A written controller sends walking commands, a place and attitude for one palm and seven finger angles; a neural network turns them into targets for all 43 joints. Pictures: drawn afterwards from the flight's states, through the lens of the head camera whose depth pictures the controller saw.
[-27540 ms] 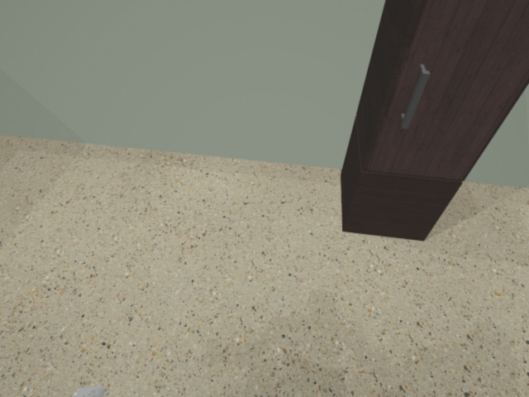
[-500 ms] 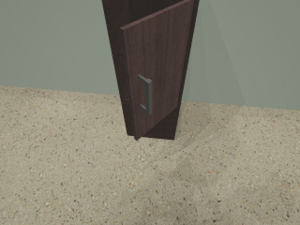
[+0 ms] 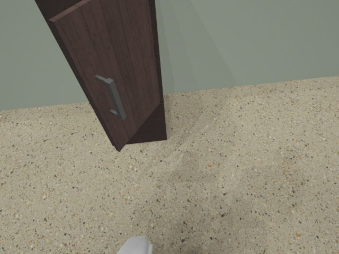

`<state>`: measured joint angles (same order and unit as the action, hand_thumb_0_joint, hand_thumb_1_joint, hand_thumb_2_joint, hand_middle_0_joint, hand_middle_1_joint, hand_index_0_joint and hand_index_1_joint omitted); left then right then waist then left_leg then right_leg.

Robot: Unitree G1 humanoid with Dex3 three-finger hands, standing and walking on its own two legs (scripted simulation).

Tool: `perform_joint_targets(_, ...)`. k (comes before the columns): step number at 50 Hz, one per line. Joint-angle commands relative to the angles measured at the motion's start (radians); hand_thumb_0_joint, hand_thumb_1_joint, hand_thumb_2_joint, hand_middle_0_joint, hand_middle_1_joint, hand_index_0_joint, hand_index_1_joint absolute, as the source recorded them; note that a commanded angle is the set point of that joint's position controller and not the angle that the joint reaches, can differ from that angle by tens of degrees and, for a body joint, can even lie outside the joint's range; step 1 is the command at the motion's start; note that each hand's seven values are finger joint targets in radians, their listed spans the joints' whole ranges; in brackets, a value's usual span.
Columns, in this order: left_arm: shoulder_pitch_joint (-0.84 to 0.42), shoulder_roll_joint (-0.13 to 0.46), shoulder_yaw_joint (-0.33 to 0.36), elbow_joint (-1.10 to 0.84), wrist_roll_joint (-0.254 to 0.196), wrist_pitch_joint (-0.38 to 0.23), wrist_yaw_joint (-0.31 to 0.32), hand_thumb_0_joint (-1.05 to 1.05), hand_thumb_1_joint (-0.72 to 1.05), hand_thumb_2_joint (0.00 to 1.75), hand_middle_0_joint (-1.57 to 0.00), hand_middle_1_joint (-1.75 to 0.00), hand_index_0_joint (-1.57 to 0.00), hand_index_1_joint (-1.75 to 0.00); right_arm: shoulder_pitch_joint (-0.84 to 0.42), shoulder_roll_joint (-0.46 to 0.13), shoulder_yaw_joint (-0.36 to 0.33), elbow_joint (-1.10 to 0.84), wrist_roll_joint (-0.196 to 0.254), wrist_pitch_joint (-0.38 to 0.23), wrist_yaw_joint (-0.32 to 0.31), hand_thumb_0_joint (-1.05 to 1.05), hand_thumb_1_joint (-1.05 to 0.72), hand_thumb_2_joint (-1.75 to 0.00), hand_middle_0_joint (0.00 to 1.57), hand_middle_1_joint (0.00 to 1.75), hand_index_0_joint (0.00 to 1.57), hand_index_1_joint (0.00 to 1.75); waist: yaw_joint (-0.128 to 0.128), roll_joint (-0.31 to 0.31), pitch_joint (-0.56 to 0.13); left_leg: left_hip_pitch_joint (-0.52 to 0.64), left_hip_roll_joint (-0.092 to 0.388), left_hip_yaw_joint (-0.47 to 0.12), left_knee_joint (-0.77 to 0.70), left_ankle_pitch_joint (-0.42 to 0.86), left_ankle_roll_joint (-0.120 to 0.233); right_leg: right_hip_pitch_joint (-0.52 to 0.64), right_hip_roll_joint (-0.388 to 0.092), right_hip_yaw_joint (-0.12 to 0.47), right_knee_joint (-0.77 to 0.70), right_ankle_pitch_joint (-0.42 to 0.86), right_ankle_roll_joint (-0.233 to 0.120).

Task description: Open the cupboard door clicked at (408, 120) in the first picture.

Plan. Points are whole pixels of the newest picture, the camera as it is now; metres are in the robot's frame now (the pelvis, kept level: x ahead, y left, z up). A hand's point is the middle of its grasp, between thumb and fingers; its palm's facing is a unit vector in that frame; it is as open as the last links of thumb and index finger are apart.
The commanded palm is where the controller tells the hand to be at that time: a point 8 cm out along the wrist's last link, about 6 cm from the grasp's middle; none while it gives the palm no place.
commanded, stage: walk to a spot facing it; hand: left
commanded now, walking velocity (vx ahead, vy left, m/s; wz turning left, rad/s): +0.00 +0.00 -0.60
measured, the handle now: (111, 99) +0.55 +0.23 -0.02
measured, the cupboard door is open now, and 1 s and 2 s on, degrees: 53 53 53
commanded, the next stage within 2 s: none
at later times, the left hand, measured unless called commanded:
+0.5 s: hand (94, 240) +0.16 +0.23 -0.16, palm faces -0.23 -0.94 -0.26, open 7.4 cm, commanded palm none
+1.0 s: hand (143, 214) +0.23 +0.11 -0.16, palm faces -0.59 -0.78 -0.21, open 7.4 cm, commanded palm none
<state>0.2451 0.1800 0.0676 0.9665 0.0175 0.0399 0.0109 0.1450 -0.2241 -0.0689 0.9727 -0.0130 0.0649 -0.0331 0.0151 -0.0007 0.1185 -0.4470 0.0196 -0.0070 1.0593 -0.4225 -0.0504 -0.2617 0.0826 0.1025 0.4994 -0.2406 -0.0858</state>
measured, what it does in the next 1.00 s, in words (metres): steps on the spot, turning right: left foot, then right foot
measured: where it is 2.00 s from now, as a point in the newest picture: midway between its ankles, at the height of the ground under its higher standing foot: (228, 251)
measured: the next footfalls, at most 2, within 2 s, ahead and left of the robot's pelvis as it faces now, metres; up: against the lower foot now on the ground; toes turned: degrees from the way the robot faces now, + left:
left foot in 0.30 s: +0.07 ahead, +0.17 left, +0.00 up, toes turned -13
right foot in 0.54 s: +0.03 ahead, -0.13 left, +0.00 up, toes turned -20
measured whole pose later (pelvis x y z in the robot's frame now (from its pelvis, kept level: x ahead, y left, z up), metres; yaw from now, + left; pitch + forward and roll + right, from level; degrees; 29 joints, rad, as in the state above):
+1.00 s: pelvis +0.01 +0.01 -0.01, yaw -36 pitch +1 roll -2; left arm 0.13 0.25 0.07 0.87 0.02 0.05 -0.05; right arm 0.33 -0.23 -0.03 0.92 -0.03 0.01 -0.02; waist -0.03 0.01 0.06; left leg -0.28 0.18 0.16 0.60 -0.33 -0.06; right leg -0.30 -0.01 -0.08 0.61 -0.40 -0.01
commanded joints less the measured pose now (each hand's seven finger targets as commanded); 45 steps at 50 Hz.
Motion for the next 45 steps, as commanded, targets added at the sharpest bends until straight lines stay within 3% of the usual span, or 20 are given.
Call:
perform_joint_targets(1,0.07,0.219,0.057,-0.058,0.002,-0.022,0.016,0.0,0.9,0.9,-0.2,-0.3,-0.2,-0.3,-0.05,-0.068,-0.013,-0.1,0.005,-0.028,-0.006,0.0,-0.9,-0.9,0.2,0.3,0.2,0.3,0.028,-0.122,-0.159,-0.085,0.008,-0.023,-0.058,0.02,-0.009,0.202,-0.25,0.331,-0.155,0.411,-0.09)
perform_joint_targets(8,0.064,0.234,0.068,-0.068,0.013,-0.015,0.015,0.0,0.9,0.9,-0.2,-0.3,-0.2,-0.3,-0.088,-0.067,-0.013,-0.14,0.016,-0.046,-0.012,0.0,-0.9,-0.9,0.2,0.3,0.2,0.3,0.033,-0.153,-0.166,-0.004,-0.018,-0.042,-0.264,-0.027,0.004,0.18,-0.241,0.431,-0.117,0.468,-0.111)
perform_joint_targets(11,-0.004,0.236,0.066,-0.092,0.007,-0.01,0.01,0.0,0.9,0.9,-0.2,-0.3,-0.2,-0.3,-0.001,-0.075,-0.012,-0.12,0.019,-0.054,-0.016,0.0,-0.9,-0.9,0.2,0.3,0.2,0.3,-0.019,-0.122,-0.18,0.186,-0.032,-0.041,-0.5,0.091,0.015,0.057,-0.191,0.412,-0.084,0.394,-0.053)
perform_joint_targets(12,-0.032,0.22,0.061,-0.103,0.001,-0.008,0.01,0.0,0.9,0.9,-0.2,-0.3,-0.2,-0.3,0.051,-0.094,-0.016,-0.107,0.018,-0.061,-0.021,0.0,-0.9,-0.9,0.2,0.3,0.2,0.3,-0.048,-0.101,-0.193,0.346,0.004,-0.056,-0.635,0.168,0.024,-0.065,-0.155,0.379,-0.047,0.29,-0.01)
perform_joint_targets(14,-0.023,0.144,0.041,-0.147,-0.014,-0.013,-0.013,0.0,0.9,0.9,-0.2,-0.3,-0.2,-0.3,0.082,-0.252,-0.042,-0.127,-0.012,-0.073,-0.029,0.0,-0.9,-0.9,0.2,0.3,0.2,0.3,-0.047,0.326,-0.185,0.496,0.431,-0.46,-0.828,0.219,0.204,-0.37,0.031,0.055,0.309,-0.341,0.102)
perform_joint_targets(15,-0.061,0.188,0.052,-0.178,0.0,-0.02,-0.025,0.0,0.9,0.9,-0.2,-0.3,-0.2,-0.3,0.073,-0.258,-0.04,-0.148,-0.018,-0.068,-0.034,0.0,-0.9,-0.9,0.2,0.3,0.2,0.3,-0.046,0.202,-0.137,0.337,0.5,-0.471,-0.809,0.281,0.283,-0.346,-0.035,-0.016,0.5,-0.364,0.131)
perform_joint_targets(16,-0.08,0.181,0.054,-0.166,0.012,-0.016,-0.031,0.0,0.9,0.9,-0.2,-0.3,-0.2,-0.3,0.063,-0.23,-0.033,-0.148,-0.031,-0.075,-0.024,0.0,-0.9,-0.9,0.2,0.3,0.2,0.3,-0.036,0.127,-0.127,0.289,0.442,-0.397,-0.785,0.389,0.279,-0.331,-0.045,-0.027,0.599,-0.326,0.13)
perform_joint_targets(19,-0.074,0.155,0.046,-0.159,0.002,-0.001,-0.045,0.0,0.9,0.9,-0.2,-0.3,-0.2,-0.3,-0.011,-0.181,-0.018,-0.167,-0.033,-0.072,-0.021,0.0,-0.9,-0.9,0.2,0.3,0.2,0.3,0.005,0.223,-0.106,0.242,0.299,-0.101,-0.681,0.61,0.19,-0.264,-0.095,-0.081,0.533,-0.271,0.131)
perform_joint_targets(24,-0.024,0.158,0.037,-0.149,-0.001,-0.009,-0.054,0.0,0.9,0.9,-0.2,-0.3,-0.2,-0.3,0.045,-0.231,-0.034,-0.152,-0.021,-0.06,-0.009,0.0,-0.9,-0.9,0.2,0.3,0.2,0.3,0.005,0.188,-0.154,0.196,0.251,0.018,-0.517,0.559,0.102,0.027,-0.042,-0.204,0.13,-0.052,0.098)
perform_joint_targets(25,0.029,0.194,0.047,-0.136,0.0,-0.013,-0.051,0.0,0.9,0.9,-0.2,-0.3,-0.2,-0.3,0.03,-0.216,-0.033,-0.168,-0.015,-0.057,-0.005,0.0,-0.9,-0.9,0.2,0.3,0.2,0.3,0.034,0.11,-0.149,0.109,0.209,0.052,-0.413,0.424,0.061,0.141,-0.079,-0.145,0.011,0.09,0.074)
perform_joint_targets(26,0.063,0.308,0.066,-0.13,0.013,-0.022,-0.036,0.0,0.9,0.9,-0.2,-0.3,-0.2,-0.3,0.035,-0.146,-0.021,-0.193,-0.001,-0.054,0.0,0.0,-0.9,-0.9,0.2,0.3,0.2,0.3,0.046,-0.2,-0.166,-0.081,0.074,0.158,-0.184,0.084,-0.012,0.258,-0.32,0.232,-0.123,0.308,-0.021)
perform_joint_targets(27,0.116,0.378,0.075,-0.12,0.004,-0.02,-0.022,0.0,0.9,0.9,-0.2,-0.3,-0.2,-0.3,-0.015,-0.127,-0.006,-0.224,0.007,-0.049,-0.001,0.0,-0.9,-0.9,0.2,0.3,0.2,0.3,0.097,-0.316,-0.183,-0.125,0.032,0.074,0.006,-0.269,-0.013,0.203,-0.482,0.424,-0.188,0.4,-0.147)
perform_joint_targets(28,0.074,0.393,0.077,-0.135,0.007,-0.007,-0.02,0.0,0.9,0.9,-0.2,-0.3,-0.2,-0.3,-0.013,-0.127,-0.004,-0.238,0.007,-0.052,0.004,0.0,-0.9,-0.9,0.2,0.3,0.2,0.3,0.072,-0.186,-0.14,-0.121,0.059,0.015,0.026,-0.24,0.006,0.134,-0.46,0.38,-0.143,0.3,-0.181)
perform_joint_targets(30,-0.04,0.312,0.067,-0.154,0.016,-0.005,-0.002,0.0,0.9,0.9,-0.2,-0.3,-0.2,-0.3,0.013,-0.141,-0.008,-0.193,0.007,-0.052,-0.004,0.0,-0.9,-0.9,0.2,0.3,0.2,0.3,0.024,-0.311,-0.175,-0.088,0.065,-0.002,0.008,-0.165,0.002,0.101,-0.347,0.3,-0.101,0.292,-0.144)
perform_joint_targets(35,-0.159,0.267,0.045,-0.174,0.004,0.009,-0.01,0.0,0.9,0.9,-0.2,-0.3,-0.2,-0.3,0.213,-0.114,0.0,-0.101,0.004,-0.057,0.0,0.0,-0.9,-0.9,0.2,0.3,0.2,0.3,-0.093,-0.07,-0.16,0.339,0.027,0.049,-0.554,0.123,0.004,-0.232,-0.208,0.201,-0.015,0.013,-0.009)
perform_joint_targets(37,-0.153,0.174,0.025,-0.218,-0.01,0.019,-0.027,0.0,0.9,0.9,-0.2,-0.3,-0.2,-0.3,0.228,-0.288,-0.027,-0.124,-0.028,-0.075,-0.015,0.0,-0.9,-0.9,0.2,0.3,0.2,0.3,-0.085,0.372,-0.104,0.278,0.47,-0.471,-0.898,-0.087,0.18,-0.399,-0.017,-0.068,0.457,-0.365,0.113)
perform_joint_targets(38,-0.171,0.211,0.032,-0.22,-0.001,0.011,-0.036,0.0,0.9,0.9,-0.2,-0.3,-0.2,-0.3,0.193,-0.288,-0.024,-0.139,-0.025,-0.084,-0.009,0.0,-0.9,-0.9,0.2,0.3,0.2,0.3,-0.068,0.218,-0.09,0.179,0.513,-0.495,-0.888,-0.059,0.252,-0.35,-0.096,-0.008,0.566,-0.32,0.105)
perform_joint_targets(39,-0.172,0.204,0.042,-0.2,0.011,0.005,-0.042,0.0,0.9,0.9,-0.2,-0.3,-0.2,-0.3,0.165,-0.265,-0.022,-0.137,-0.03,-0.092,-0.007,0.0,-0.9,-0.9,0.2,0.3,0.2,0.3,-0.046,0.131,-0.1,0.169,0.449,-0.393,-0.853,0.058,0.24,-0.329,-0.084,-0.045,0.643,-0.289,0.112)
perform_joint_targets(42,-0.144,0.141,0.026,-0.173,0.002,0.012,-0.06,0.0,0.9,0.9,-0.2,-0.3,-0.2,-0.3,0.104,-0.219,-0.007,-0.135,-0.031,-0.085,-0.01,0.0,-0.9,-0.9,0.2,0.3,0.2,0.3,-0.014,0.218,-0.098,0.206,0.307,-0.048,-0.739,0.385,0.157,-0.245,-0.11,-0.138,0.501,-0.236,0.127)
perform_joint_targets(45,-0.153,0.123,0.015,-0.172,-0.004,0.001,-0.058,0.0,0.9,0.9,-0.2,-0.3,-0.2,-0.3,0.184,-0.224,-0.014,-0.104,-0.029,-0.081,-0.008,0.0,-0.9,-0.9,0.2,0.3,0.2,0.3,-0.049,0.236,-0.166,0.319,0.305,0.037,-0.64,0.631,0.142,-0.15,-0.076,-0.202,0.295,-0.238,0.11)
